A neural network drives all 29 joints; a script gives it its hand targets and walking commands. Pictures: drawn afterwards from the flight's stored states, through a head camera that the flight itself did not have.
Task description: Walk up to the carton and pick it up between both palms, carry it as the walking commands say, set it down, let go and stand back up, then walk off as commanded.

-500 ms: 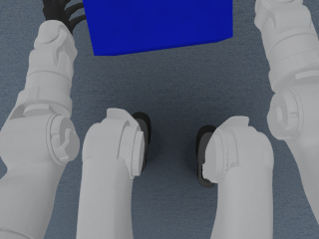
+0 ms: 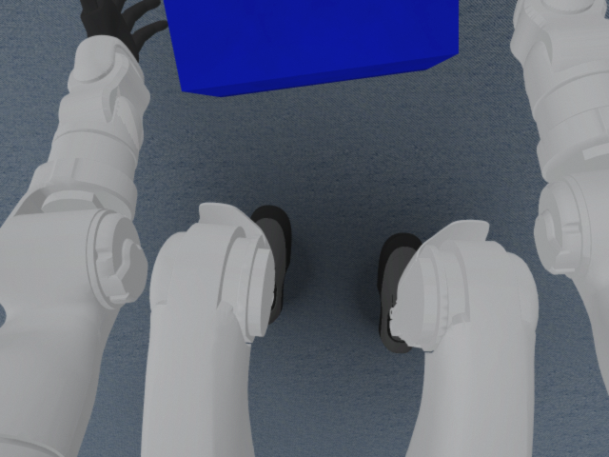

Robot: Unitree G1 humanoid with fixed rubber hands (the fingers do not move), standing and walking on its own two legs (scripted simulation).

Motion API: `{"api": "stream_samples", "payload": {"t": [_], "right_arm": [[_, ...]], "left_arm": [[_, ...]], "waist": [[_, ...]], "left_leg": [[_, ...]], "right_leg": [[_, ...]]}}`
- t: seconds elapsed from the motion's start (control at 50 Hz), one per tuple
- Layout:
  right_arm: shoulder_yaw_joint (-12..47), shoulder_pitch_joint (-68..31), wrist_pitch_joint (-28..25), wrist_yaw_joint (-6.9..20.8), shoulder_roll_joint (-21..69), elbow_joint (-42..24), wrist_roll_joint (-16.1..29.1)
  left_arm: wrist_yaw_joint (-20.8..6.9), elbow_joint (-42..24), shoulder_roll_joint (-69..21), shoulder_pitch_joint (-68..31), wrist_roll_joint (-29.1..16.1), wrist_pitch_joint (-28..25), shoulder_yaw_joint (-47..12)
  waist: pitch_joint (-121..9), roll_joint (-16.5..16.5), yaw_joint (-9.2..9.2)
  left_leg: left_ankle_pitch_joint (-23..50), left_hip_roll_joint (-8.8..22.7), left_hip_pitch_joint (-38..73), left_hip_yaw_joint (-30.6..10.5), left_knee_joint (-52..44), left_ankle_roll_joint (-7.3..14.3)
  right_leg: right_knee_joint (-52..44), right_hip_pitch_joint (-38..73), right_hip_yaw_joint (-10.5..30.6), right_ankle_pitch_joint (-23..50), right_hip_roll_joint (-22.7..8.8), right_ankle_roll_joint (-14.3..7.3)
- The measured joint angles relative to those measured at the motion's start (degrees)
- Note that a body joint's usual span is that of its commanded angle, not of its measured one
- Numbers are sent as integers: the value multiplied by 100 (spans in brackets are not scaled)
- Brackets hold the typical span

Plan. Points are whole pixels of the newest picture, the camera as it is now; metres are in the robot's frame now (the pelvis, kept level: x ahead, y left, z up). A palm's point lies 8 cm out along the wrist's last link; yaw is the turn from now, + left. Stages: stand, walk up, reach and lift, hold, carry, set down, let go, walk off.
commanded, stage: set down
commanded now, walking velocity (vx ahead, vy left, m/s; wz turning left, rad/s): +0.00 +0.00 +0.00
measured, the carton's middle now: (310, 10) +0.53 +0.06 -0.29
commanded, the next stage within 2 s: let go in 1.80 s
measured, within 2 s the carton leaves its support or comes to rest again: neither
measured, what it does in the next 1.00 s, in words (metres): rises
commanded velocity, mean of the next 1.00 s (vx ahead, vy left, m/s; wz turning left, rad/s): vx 0.00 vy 0.00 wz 0.00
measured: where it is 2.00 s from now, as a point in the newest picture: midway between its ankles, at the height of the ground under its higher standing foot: (332, 298)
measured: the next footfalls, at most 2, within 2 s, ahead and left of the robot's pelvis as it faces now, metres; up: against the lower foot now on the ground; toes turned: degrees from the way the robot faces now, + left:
none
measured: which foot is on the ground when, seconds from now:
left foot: down 0.00-1.00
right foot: down 0.00-1.00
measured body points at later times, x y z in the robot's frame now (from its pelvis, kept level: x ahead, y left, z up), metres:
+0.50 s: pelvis -0.01 +0.00 +0.01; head +0.36 +0.00 +0.26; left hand +0.50 +0.28 -0.15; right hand +0.58 -0.17 -0.15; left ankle +0.13 +0.12 -0.32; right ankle +0.10 -0.11 -0.32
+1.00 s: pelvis +0.01 +0.00 +0.12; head +0.35 +0.01 +0.41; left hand +0.50 +0.29 +0.00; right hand +0.59 -0.19 +0.00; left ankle +0.13 +0.12 -0.32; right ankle +0.10 -0.11 -0.33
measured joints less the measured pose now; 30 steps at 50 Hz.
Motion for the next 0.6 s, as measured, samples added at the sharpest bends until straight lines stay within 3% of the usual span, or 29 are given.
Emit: {"api": "stream_samples", "payload": {"t": [0.24,0.42,0.6], "right_arm": [[-134,-93,84,165,-210,84,27],[-167,127,305,104,-249,-774,-20],[-400,318,569,222,-320,-1012,-148]], "left_arm": [[-131,-135,343,160,-114,89,-75],[-28,-956,330,339,-217,327,-57],[-4,-1500,290,578,-146,671,-42]], "waist": [[33,-28,4],[-108,31,-25],[-753,-71,10]], "left_leg": [[50,53,-28,6,33,29],[144,10,-67,10,-77,44],[258,-96,-17,-42,-565,13]], "right_leg": [[27,-20,-34,44,-21,-22],[-70,-31,-29,100,-74,-6],[-548,60,-58,162,-173,-40]]}}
